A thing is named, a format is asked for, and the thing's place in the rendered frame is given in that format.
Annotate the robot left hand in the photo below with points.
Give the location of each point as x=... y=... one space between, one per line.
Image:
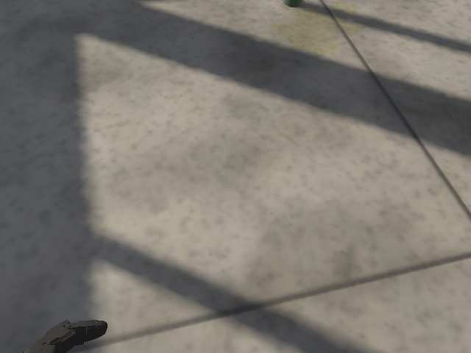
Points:
x=66 y=335

